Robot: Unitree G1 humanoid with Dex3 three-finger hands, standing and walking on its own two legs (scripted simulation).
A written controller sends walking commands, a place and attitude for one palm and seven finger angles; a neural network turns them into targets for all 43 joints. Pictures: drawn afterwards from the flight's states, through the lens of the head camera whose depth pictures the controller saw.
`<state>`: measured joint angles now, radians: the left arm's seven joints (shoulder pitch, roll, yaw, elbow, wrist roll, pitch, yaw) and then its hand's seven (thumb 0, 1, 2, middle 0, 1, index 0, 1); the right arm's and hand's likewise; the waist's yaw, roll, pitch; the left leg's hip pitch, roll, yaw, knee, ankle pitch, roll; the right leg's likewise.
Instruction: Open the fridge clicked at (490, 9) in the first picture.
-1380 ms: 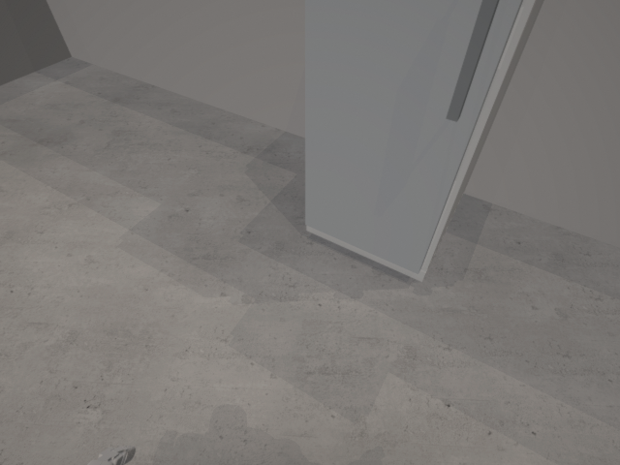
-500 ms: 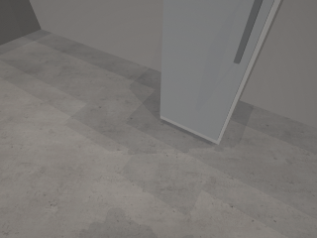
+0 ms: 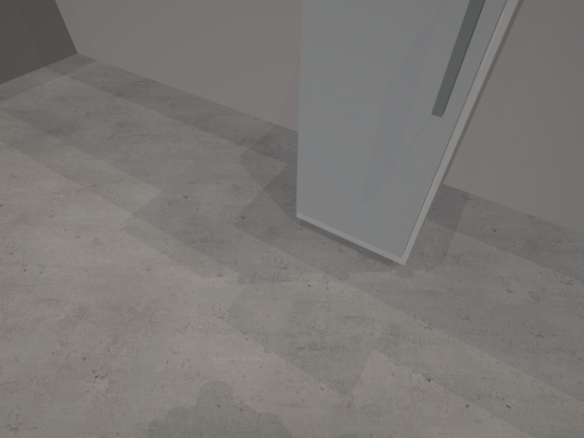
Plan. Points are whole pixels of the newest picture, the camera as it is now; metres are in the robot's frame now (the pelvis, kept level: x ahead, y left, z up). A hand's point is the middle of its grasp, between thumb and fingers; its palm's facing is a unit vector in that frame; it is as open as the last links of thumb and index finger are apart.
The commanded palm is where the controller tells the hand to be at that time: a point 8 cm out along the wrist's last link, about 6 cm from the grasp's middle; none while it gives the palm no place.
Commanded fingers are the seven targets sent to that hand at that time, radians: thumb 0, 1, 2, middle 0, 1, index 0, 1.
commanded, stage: look at it before walking up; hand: right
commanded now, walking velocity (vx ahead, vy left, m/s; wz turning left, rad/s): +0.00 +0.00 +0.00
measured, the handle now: (474, 13) +0.91 -0.35 +0.22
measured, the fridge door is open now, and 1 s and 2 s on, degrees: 0 0 0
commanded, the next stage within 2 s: walk to a spot facing it in 0.06 s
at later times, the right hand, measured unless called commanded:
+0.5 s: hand out of the picture +0.07 -0.20 -0.17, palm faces -0.12 +0.96 -0.25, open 7.4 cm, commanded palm none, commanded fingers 0.00 -0.90 -0.90 0.20 0.30 0.20 0.30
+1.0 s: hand (400, 430) +0.19 -0.17 -0.19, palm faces -0.27 +0.95 -0.18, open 7.4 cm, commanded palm none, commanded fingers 0.00 -0.90 -0.90 0.20 0.30 0.20 0.30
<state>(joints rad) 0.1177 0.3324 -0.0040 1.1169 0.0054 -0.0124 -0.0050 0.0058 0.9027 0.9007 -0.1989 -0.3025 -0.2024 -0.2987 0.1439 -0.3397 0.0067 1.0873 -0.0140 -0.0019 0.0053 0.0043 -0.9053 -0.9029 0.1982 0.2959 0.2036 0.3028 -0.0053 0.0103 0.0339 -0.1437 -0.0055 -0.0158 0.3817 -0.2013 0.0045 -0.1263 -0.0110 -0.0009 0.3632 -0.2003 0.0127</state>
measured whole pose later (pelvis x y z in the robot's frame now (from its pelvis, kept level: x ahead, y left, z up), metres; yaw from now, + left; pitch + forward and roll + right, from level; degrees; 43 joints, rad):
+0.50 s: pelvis +0.02 +0.01 -0.01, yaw +10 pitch -2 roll -1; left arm 0.20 0.25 0.03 1.04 0.02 0.00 -0.01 0.00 0.90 0.90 -0.20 -0.30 -0.20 -0.30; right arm 0.29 -0.25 -0.04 1.01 -0.03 0.06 0.04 0.00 -0.91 -0.90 0.20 0.30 0.20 0.30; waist -0.03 0.00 0.02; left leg -0.32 0.00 0.01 0.76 -0.46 0.01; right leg -0.13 -0.08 -0.15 0.51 -0.34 0.03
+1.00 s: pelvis +0.19 +0.03 -0.02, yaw +24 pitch +1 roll +1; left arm 0.08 0.18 0.04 0.91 0.01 -0.04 -0.02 0.01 0.91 0.90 -0.20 -0.30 -0.20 -0.30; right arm 0.46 -0.18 -0.06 1.03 -0.03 -0.04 0.00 0.00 -0.90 -0.90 0.20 0.30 0.20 0.30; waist -0.08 0.03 0.03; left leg -0.04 -0.04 -0.17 0.47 -0.44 0.01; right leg -0.43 -0.06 -0.06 0.59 -0.22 0.03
